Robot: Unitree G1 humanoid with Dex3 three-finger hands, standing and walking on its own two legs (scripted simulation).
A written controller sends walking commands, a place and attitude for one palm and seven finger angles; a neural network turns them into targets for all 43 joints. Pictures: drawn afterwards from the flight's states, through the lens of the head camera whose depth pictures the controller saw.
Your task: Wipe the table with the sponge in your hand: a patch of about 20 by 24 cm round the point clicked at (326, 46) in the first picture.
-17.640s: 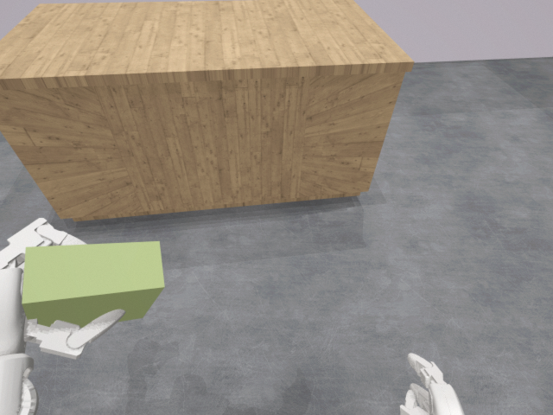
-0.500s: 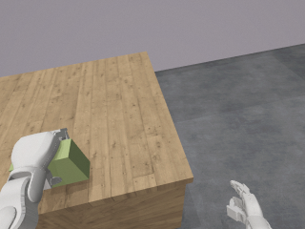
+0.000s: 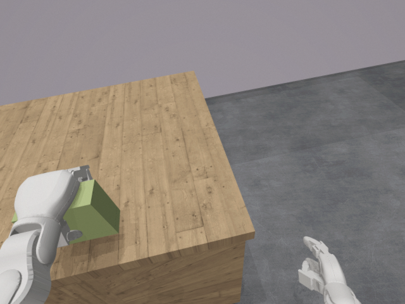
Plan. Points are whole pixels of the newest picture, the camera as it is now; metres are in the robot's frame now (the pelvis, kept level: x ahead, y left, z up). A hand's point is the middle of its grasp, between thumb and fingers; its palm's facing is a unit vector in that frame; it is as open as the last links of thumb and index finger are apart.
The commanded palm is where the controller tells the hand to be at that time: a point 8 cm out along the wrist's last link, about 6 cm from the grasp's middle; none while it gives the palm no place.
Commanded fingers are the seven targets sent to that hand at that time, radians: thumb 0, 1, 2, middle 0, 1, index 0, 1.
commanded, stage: lower the sponge onto the table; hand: left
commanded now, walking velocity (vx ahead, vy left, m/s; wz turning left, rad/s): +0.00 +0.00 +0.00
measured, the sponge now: (78, 219) +0.22 +0.29 +0.07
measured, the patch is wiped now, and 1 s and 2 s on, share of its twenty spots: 0.00 0.00 0.10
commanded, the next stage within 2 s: wipe forward along the first lane in 1.54 s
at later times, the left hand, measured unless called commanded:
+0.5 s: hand (66, 209) +0.22 +0.30 +0.10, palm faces +0.01 -0.06 -1.00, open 9.6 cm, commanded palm +0.20 +0.30 +0.16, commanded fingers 0.00 0.10 1.30 -1.20 -1.60 -1.20 -1.60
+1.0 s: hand (77, 214) +0.23 +0.29 +0.08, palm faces -0.02 -0.09 -1.00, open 9.6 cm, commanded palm +0.20 +0.30 +0.14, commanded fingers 0.00 0.10 1.30 -1.20 -1.60 -1.20 -1.60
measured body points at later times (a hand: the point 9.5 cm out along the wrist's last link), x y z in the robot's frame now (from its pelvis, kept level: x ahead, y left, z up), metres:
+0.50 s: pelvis +0.00 +0.00 +0.00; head +0.00 -0.04 +0.45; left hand +0.21 +0.30 +0.16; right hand +0.23 -0.21 -0.09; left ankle -0.02 +0.15 -0.74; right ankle +0.01 -0.13 -0.74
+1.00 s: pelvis +0.01 +0.01 +0.00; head +0.02 -0.03 +0.45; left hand +0.22 +0.29 +0.13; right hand +0.25 -0.20 -0.10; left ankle -0.02 +0.15 -0.74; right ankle +0.01 -0.13 -0.74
